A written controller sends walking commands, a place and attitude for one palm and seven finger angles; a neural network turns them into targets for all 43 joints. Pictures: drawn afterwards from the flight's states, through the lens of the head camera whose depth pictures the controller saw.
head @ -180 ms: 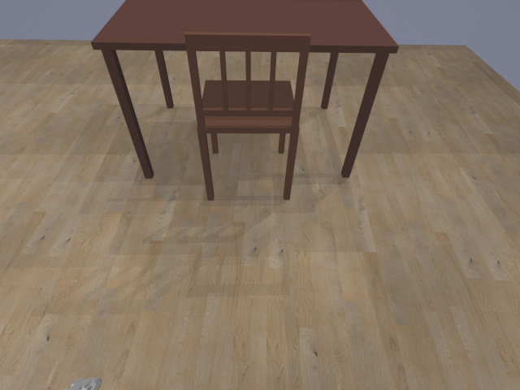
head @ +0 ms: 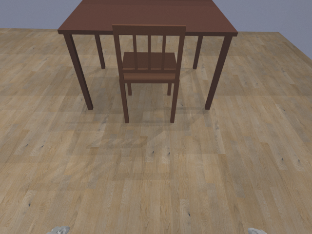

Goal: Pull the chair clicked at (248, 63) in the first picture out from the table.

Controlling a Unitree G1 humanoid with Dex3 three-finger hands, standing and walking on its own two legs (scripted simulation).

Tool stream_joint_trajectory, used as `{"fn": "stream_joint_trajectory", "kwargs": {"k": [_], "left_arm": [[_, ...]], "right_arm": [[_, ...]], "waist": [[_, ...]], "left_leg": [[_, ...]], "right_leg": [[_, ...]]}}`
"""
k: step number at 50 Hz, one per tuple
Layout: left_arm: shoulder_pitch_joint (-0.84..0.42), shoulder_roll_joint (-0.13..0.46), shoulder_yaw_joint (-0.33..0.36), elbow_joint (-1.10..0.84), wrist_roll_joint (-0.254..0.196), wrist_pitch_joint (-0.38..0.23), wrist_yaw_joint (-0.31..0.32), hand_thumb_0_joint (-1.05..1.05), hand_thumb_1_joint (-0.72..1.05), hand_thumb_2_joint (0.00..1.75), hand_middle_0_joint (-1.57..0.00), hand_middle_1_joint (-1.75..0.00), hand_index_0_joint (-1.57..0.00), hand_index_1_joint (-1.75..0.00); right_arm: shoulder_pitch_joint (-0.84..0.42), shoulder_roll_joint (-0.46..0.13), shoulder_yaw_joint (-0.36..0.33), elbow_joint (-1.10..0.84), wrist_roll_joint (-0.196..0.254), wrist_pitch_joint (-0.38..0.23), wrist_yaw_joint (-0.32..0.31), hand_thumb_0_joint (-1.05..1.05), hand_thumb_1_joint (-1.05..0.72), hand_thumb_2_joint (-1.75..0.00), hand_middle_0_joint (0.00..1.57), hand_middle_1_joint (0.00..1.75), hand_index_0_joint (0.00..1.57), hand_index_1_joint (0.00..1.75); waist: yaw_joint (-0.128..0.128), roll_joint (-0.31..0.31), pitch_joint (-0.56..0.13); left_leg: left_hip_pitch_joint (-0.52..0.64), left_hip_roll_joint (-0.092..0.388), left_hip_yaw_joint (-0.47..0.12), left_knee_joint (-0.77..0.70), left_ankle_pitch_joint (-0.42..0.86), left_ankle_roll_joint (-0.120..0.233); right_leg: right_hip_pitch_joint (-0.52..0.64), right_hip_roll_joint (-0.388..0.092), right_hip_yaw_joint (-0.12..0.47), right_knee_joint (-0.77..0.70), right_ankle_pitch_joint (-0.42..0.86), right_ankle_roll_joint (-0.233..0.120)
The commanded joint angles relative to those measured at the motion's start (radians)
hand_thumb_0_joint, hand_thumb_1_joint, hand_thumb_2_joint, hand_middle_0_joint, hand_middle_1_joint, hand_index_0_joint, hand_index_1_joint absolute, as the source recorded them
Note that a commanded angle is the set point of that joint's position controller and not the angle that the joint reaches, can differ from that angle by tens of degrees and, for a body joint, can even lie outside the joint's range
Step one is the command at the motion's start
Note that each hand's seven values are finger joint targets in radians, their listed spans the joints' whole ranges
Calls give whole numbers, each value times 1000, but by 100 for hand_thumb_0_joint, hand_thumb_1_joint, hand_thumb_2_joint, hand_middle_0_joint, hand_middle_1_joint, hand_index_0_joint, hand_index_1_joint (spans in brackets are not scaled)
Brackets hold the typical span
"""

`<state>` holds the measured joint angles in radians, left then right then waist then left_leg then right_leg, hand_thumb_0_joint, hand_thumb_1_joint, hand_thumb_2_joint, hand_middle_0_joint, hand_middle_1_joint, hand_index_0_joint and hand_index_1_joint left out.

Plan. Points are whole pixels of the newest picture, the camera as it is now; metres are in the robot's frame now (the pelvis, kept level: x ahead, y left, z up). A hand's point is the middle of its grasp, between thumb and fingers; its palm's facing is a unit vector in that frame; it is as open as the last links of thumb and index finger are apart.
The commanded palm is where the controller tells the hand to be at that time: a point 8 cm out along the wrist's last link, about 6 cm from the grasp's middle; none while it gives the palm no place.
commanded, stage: stand and wait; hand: left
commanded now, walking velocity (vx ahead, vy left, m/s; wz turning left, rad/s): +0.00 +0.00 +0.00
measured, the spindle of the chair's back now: (149, 52) +1.17 +0.11 -0.11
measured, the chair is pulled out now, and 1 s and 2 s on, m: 0.00 0.00 0.00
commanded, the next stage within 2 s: look at it before walking up in 0.64 s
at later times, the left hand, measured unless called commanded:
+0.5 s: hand out of the picture +0.05 +0.23 -0.15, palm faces -0.04 -0.94 -0.34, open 7.4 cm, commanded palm none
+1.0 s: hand out of the picture +0.07 +0.22 -0.15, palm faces -0.05 -0.94 -0.33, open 7.4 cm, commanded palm none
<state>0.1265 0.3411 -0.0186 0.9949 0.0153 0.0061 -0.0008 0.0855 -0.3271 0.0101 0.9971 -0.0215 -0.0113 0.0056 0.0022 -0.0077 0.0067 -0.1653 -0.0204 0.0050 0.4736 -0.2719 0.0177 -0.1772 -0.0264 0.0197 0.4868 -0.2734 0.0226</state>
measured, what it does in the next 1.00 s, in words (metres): stands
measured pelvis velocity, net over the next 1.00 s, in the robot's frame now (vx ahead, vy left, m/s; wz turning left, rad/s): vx -0.01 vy -0.02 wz -0.01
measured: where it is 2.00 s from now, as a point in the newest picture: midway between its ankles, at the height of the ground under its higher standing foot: outside the picture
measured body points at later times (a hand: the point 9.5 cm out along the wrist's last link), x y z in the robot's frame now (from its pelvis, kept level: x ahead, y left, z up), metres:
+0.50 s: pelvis -0.01 -0.02 +0.00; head -0.01 -0.02 +0.45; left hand +0.05 +0.28 -0.13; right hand +0.05 -0.31 -0.13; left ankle -0.01 +0.11 -0.74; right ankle -0.01 -0.14 -0.74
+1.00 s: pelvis -0.01 -0.02 +0.01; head -0.01 -0.02 +0.46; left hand +0.07 +0.27 -0.13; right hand +0.06 -0.31 -0.13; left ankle -0.01 +0.11 -0.74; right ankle -0.01 -0.14 -0.74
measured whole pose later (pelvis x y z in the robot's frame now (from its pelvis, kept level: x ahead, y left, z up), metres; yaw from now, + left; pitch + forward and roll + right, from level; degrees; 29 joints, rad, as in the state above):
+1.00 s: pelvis -0.01 -0.02 +0.01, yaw +0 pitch -2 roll +0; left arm 0.13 0.33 -0.01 1.08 0.02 -0.01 0.00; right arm 0.12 -0.33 0.01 1.11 -0.02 -0.01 0.01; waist -0.01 -0.01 0.03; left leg -0.15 0.01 0.00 0.39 -0.21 -0.01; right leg -0.17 0.00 0.02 0.41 -0.21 0.00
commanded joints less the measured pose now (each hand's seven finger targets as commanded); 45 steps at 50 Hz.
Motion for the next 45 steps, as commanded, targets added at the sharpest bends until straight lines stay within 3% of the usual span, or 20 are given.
{"fn": "stream_joint_trajectory", "kwargs": {"k": [1, 19, 21, 32, 45], "left_arm": [[-43, 204, 52, -59, -4, -24, 14, 0, 90, 90, -20, -30, -20, -30], [-22, 202, 49, 5, -6, -29, 13, 0, 90, 90, -20, -30, -20, -30], [-20, 203, 49, 10, -6, -30, 13, 0, 90, 90, -20, -30, -20, -30], [-22, 202, 50, 22, -5, -29, 13, 0, 90, 90, -20, -30, -20, -30], [-32, 197, 50, 22, -5, -31, 12, 0, 90, 90, -20, -30, -20, -30]], "right_arm": [[-46, -214, -54, -59, 7, -23, -20, 0, -90, -90, 20, 30, 20, 30], [-14, -205, -46, 23, 11, -18, -17, 0, -90, -90, 20, 30, 20, 30], [-7, -205, -46, 29, 13, -17, -17, 0, -90, -90, 20, 30, 20, 30], [2, -205, -44, 47, 12, -19, -15, 0, -90, -90, 20, 30, 20, 30], [-6, -203, -44, 50, 12, -21, -16, 0, -90, -90, 20, 30, 20, 30]], "waist": [[-2, 12, -46], [-2, 5, -22], [-2, -19, -25], [0, 1, -14], [-1, 12, -18]], "left_leg": [[12, 122, -96, -96, 228, 29], [3, 123, -99, -135, 124, 15], [5, 126, -99, -133, 125, 15], [-4, 128, -102, -150, 102, 12], [18, 134, -100, -154, 152, 9]], "right_leg": [[1, -80, 65, -76, 197, -54], [-1, -91, 99, -147, 105, -58], [-1, -92, 100, -152, 104, -59], [-7, -90, 109, -167, 63, -58], [0, -88, 104, -163, 134, -56]]}}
